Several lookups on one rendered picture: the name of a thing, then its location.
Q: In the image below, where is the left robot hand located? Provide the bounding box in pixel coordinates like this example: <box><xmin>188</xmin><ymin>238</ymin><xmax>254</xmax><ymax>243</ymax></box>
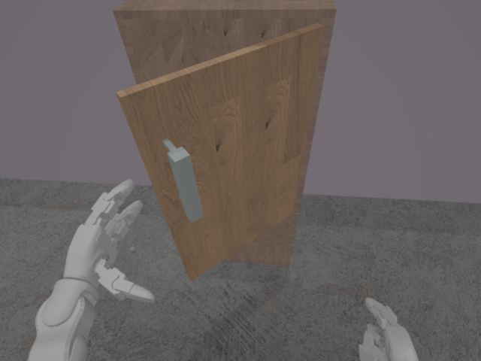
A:
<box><xmin>63</xmin><ymin>179</ymin><xmax>155</xmax><ymax>303</ymax></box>

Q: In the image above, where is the cupboard door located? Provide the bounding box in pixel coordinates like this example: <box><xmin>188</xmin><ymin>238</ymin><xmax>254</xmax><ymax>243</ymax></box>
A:
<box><xmin>116</xmin><ymin>23</ymin><xmax>324</xmax><ymax>282</ymax></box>

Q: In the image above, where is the handle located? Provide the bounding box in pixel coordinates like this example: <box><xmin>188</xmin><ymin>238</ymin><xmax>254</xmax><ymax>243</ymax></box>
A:
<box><xmin>162</xmin><ymin>138</ymin><xmax>204</xmax><ymax>222</ymax></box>

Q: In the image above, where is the robot left forearm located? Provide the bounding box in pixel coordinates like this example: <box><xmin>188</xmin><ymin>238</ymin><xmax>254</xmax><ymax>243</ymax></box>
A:
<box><xmin>27</xmin><ymin>278</ymin><xmax>99</xmax><ymax>361</ymax></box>

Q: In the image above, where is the right robot hand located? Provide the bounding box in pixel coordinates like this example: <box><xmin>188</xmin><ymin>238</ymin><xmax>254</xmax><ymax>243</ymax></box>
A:
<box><xmin>358</xmin><ymin>297</ymin><xmax>419</xmax><ymax>361</ymax></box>

